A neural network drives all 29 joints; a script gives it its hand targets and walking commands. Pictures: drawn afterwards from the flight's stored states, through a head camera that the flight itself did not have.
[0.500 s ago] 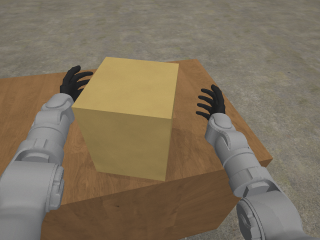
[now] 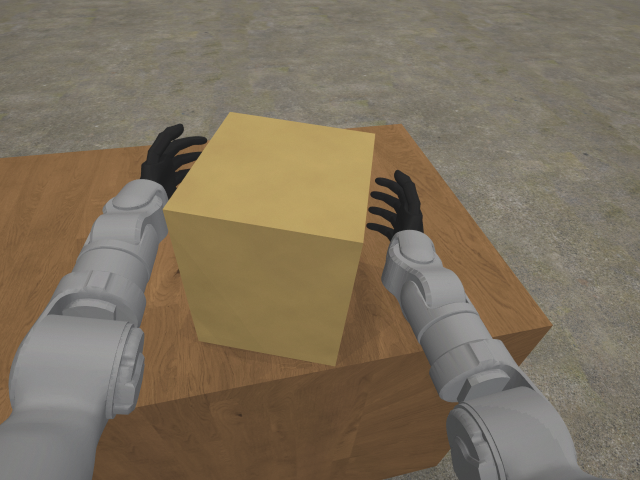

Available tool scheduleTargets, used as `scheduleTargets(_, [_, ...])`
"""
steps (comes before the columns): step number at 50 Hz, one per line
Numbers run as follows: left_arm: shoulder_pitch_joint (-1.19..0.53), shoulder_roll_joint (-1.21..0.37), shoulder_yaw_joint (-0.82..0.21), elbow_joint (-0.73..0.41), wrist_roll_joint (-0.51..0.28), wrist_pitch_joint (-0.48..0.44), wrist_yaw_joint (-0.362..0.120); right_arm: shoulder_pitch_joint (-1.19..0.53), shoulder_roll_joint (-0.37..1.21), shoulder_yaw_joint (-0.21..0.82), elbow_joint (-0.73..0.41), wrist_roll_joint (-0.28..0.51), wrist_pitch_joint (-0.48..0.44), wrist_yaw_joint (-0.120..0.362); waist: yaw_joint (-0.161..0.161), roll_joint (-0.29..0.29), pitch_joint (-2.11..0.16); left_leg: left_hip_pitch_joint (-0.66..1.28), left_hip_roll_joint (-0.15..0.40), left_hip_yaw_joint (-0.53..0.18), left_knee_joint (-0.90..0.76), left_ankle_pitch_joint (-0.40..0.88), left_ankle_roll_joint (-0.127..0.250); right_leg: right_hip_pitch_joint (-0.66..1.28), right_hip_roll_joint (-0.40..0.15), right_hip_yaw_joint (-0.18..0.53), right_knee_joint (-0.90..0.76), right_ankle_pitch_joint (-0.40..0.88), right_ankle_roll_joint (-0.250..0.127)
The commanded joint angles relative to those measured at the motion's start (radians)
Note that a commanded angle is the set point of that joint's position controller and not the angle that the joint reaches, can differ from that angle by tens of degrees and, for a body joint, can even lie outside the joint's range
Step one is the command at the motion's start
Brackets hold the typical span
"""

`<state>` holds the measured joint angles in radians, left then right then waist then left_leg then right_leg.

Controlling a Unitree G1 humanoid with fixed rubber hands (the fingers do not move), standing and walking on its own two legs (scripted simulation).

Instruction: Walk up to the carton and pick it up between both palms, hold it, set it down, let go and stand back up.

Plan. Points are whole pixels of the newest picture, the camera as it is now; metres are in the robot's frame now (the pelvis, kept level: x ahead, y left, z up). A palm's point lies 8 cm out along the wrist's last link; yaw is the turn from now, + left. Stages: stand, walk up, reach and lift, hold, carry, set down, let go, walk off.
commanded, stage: reach and lift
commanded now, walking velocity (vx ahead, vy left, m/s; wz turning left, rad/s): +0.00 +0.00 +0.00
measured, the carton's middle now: (283, 241) +0.44 +0.03 +0.09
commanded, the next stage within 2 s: none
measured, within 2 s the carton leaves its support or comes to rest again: leaves its support in 1.66 s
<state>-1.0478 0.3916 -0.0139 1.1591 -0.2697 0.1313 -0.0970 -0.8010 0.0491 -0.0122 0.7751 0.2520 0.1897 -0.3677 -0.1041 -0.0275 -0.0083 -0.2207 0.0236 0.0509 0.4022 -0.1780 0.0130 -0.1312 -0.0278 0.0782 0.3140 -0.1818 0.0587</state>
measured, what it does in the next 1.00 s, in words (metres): stands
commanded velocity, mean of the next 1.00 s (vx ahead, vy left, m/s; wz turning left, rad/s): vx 0.00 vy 0.00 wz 0.00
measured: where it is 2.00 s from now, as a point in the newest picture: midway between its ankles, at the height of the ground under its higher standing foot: outside the picture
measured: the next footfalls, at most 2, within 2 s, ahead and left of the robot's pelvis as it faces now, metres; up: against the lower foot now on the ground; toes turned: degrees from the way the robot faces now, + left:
none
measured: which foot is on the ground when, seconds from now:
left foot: down 0.00-1.00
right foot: down 0.00-1.00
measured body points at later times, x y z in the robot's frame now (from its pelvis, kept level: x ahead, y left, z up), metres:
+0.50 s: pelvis +0.00 +0.00 +0.00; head +0.00 +0.03 +0.45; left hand +0.47 +0.18 +0.17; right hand +0.41 -0.12 +0.14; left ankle +0.02 +0.11 -0.75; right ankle -0.01 -0.16 -0.75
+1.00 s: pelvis +0.00 +0.01 +0.00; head +0.00 +0.05 +0.45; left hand +0.46 +0.17 +0.17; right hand +0.40 -0.12 +0.14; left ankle +0.02 +0.11 -0.75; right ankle -0.01 -0.16 -0.75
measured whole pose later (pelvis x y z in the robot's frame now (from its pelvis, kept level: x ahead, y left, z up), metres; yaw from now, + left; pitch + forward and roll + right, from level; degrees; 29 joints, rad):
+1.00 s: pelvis +0.00 +0.01 +0.00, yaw +0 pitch +0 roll -2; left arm -1.07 0.23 0.34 1.16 0.17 0.11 -0.17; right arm -0.81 0.20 -0.45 0.84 -0.21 0.04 -0.28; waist -0.07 -0.06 -0.01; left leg -0.22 0.02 0.05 0.40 -0.18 0.02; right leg -0.10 -0.03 0.08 0.25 -0.15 0.07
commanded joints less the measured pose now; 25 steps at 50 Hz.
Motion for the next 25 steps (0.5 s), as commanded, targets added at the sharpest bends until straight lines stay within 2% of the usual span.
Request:
scheduleTargets(1, [-0.456, -0.064, 0.038, -0.135, 0.153, -0.020, 0.015, -0.504, 0.014, -0.085, -0.106, -0.106, -0.065, -0.015, -0.040, 0.067, -0.413, 0.187, -0.004, -0.002, 0.001, 0.237, -0.019, -0.053, 0.061, -0.126, -0.015, 0.292, -0.026])
scheduleTargets(5, [-0.474, -0.091, 0.050, -0.148, 0.162, -0.032, 0.013, -0.514, 0.049, -0.087, -0.097, -0.118, -0.065, -0.011, -0.038, 0.050, -0.411, 0.177, -0.006, 0.002, -0.005, 0.219, -0.013, -0.046, 0.054, -0.124, -0.014, 0.279, -0.022])
scheduleTargets(16, [-0.479, -0.165, 0.074, -0.154, 0.213, -0.056, -0.001, -0.527, 0.086, -0.146, -0.040, -0.184, -0.092, 0.014, -0.044, 0.097, -0.398, 0.179, -0.005, 0.007, -0.015, 0.216, -0.036, -0.041, 0.048, -0.138, -0.020, 0.239, -0.036])
scheduleTargets(25, [-0.456, -0.227, 0.151, -0.120, 0.306, -0.075, -0.043, -0.538, 0.143, -0.206, -0.016, -0.296, -0.131, 0.045, -0.041, 0.082, -0.368, 0.180, -0.011, 0.026, -0.042, 0.206, -0.040, 0.018, 0.039, -0.151, -0.047, 0.220, -0.031])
